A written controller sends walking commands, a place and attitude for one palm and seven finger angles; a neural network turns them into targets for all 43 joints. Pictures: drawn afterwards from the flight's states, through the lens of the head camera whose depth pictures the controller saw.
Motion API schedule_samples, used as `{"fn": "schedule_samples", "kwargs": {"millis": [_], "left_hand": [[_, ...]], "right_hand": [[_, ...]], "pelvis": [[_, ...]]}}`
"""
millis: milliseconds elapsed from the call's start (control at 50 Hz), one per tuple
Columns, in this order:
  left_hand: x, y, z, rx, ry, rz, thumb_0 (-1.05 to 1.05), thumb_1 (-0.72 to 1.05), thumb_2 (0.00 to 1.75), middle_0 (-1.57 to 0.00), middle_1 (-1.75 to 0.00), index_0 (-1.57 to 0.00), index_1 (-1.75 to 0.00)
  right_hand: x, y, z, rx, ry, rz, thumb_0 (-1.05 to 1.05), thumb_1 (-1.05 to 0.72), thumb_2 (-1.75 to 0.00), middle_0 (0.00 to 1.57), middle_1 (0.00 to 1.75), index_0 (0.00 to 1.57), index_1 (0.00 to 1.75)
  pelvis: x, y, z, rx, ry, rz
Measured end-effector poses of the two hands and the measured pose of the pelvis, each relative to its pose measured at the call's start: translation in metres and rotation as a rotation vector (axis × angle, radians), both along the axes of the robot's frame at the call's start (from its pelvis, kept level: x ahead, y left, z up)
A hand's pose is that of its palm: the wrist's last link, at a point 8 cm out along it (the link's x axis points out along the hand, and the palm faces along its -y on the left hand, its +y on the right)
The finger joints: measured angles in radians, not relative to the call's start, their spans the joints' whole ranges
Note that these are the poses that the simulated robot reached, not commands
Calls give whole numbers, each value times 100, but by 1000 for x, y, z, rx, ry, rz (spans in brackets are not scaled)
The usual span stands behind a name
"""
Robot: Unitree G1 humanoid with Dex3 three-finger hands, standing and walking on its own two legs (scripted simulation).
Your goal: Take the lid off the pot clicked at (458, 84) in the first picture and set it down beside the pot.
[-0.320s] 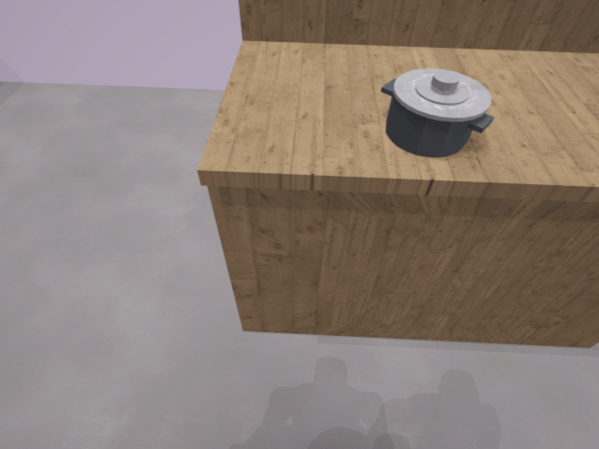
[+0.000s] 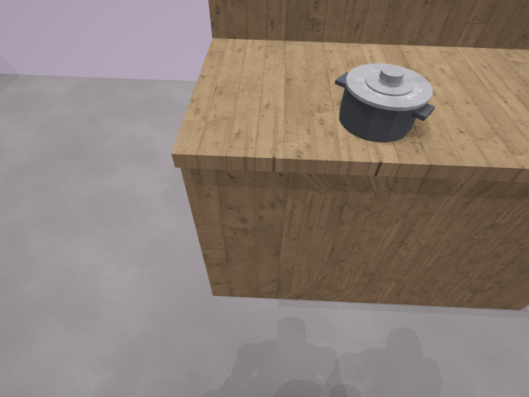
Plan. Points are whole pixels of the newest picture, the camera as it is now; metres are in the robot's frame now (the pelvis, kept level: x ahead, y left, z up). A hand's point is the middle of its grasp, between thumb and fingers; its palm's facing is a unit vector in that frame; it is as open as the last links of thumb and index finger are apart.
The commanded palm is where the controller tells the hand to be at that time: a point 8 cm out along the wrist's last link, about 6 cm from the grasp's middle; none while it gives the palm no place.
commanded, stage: look at it before walking up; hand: left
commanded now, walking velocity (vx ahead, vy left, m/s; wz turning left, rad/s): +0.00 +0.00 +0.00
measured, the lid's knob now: (391, 74) +0.72 -0.23 +0.14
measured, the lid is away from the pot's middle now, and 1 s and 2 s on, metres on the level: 0.01 0.01 0.01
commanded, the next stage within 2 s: walk to a spot facing it in 0.32 s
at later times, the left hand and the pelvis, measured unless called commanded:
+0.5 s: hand out of the picture +0.02 +0.17 -0.17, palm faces +0.03 -0.98 -0.21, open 7.3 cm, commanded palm none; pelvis +0.01 +0.00 +0.00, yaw +0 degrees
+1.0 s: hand out of the picture +0.08 +0.16 -0.16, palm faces -0.15 -0.96 -0.25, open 7.3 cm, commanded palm none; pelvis +0.01 -0.03 +0.00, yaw -15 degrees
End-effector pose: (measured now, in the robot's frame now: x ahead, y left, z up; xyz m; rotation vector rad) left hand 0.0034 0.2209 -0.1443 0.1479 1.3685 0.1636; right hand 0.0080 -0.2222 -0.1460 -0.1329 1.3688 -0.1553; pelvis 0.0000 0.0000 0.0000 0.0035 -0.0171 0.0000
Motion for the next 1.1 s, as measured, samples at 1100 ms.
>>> {"fn": "schedule_samples", "kwargs": {"millis": [1100], "left_hand": [[109, -1, 15, 38, -63, -254, 1, 91, 90, -20, -30, -21, -30]], "right_hand": [[59, -61, 25, -111, -264, -223, 0, -91, -90, 20, 30, 20, 30]], "pelvis": [[13, -9, 2, 14, 33, -316]]}}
